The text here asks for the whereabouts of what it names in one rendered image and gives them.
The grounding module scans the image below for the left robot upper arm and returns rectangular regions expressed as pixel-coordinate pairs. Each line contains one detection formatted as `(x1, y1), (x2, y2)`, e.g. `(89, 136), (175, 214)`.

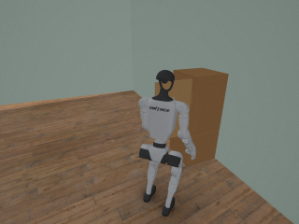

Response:
(138, 96), (151, 130)

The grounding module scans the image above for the robot head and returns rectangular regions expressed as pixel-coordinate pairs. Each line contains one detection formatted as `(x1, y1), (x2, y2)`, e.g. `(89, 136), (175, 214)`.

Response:
(152, 70), (175, 102)

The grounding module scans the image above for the robot right hand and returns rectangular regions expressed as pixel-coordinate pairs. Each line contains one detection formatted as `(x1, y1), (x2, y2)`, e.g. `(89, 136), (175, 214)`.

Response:
(185, 147), (196, 160)

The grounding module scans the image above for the right robot upper arm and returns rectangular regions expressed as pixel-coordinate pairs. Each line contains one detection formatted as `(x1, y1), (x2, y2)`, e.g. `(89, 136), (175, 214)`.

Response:
(176, 101), (190, 140)

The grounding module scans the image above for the cupboard door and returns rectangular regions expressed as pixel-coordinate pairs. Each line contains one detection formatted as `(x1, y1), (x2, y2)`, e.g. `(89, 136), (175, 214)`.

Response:
(154, 78), (192, 140)

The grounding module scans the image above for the humanoid robot torso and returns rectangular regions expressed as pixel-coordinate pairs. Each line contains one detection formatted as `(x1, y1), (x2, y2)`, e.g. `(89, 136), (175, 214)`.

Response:
(147, 94), (178, 164)

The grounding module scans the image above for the robot right forearm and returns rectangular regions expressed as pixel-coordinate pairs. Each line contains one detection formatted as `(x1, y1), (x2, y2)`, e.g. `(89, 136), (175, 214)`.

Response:
(181, 130), (195, 152)

